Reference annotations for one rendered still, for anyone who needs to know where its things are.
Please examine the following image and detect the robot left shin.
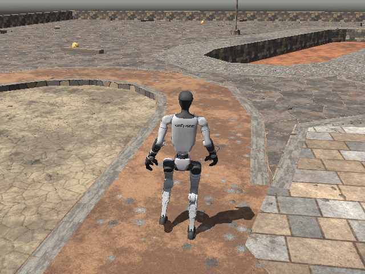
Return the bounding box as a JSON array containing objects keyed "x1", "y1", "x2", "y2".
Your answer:
[{"x1": 161, "y1": 179, "x2": 171, "y2": 217}]

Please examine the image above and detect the left robot hand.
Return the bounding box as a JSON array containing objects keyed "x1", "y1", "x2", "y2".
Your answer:
[{"x1": 145, "y1": 157, "x2": 158, "y2": 171}]

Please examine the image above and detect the robot right forearm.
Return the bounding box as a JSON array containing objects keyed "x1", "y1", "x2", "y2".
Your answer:
[{"x1": 206, "y1": 139, "x2": 217, "y2": 158}]

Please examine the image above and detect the robot left forearm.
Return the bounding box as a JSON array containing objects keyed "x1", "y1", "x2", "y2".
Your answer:
[{"x1": 147, "y1": 138, "x2": 161, "y2": 160}]

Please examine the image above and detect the right robot upper arm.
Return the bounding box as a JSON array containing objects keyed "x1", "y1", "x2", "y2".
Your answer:
[{"x1": 197, "y1": 116, "x2": 212, "y2": 147}]

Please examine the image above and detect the right robot foot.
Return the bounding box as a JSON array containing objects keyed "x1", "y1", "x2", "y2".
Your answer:
[{"x1": 187, "y1": 225, "x2": 196, "y2": 240}]

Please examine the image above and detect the left robot upper arm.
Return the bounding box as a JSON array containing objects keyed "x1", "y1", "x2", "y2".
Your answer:
[{"x1": 156, "y1": 115, "x2": 173, "y2": 147}]

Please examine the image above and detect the right robot hand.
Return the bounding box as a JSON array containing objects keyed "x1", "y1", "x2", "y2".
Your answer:
[{"x1": 205, "y1": 155, "x2": 218, "y2": 166}]

